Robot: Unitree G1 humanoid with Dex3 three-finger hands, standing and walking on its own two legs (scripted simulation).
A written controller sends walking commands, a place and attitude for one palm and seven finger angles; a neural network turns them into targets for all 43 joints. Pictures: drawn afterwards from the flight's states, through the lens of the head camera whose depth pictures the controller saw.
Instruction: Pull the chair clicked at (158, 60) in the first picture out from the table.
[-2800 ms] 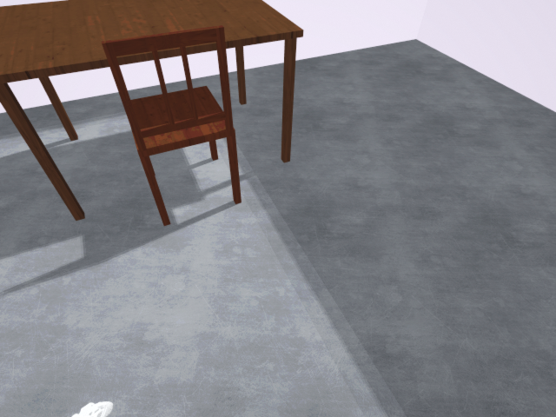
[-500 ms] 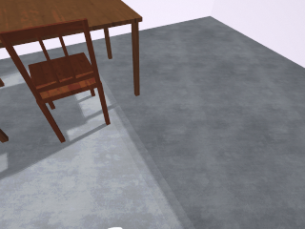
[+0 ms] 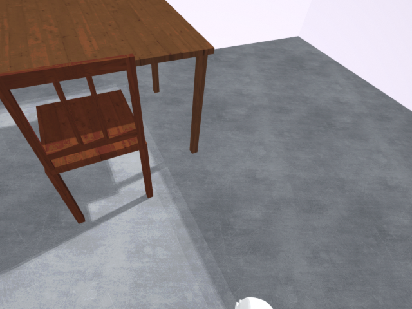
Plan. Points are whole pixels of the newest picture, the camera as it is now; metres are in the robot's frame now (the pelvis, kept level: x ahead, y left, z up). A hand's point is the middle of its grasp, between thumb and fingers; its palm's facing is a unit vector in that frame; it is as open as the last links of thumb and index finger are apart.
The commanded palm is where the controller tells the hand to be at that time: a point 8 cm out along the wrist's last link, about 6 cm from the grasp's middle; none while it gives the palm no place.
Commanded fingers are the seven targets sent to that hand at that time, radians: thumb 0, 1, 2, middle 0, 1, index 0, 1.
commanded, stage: turn to face it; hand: left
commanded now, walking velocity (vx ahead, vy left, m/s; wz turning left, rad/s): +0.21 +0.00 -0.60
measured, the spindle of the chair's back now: (69, 116) +0.67 +0.50 -0.12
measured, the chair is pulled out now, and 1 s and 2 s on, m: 0.00 0.00 0.00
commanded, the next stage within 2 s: take the last steps up to it in 1.20 s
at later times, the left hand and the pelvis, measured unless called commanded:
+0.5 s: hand (152, 255) +0.27 +0.14 -0.17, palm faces +0.10 -0.97 -0.22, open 7.2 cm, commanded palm none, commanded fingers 0.00 0.90 0.90 -0.20 -0.30 -0.20 -0.30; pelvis +0.16 -0.04 -0.01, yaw +5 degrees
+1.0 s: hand (102, 291) +0.18 +0.24 -0.17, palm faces +0.37 -0.89 -0.27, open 7.4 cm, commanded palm none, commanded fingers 0.00 0.90 0.90 -0.20 -0.30 -0.20 -0.30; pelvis +0.19 +0.01 -0.01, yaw +20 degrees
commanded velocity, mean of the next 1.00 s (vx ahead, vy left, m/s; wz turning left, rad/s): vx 0.01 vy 0.00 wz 0.46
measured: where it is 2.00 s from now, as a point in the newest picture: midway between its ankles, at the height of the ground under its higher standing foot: outside the picture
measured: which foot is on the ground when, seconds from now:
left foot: down 0.00-0.30, up 0.32-0.68, down 0.70-1.00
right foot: up 0.00-0.26, down 0.28-0.70, up 0.72-1.00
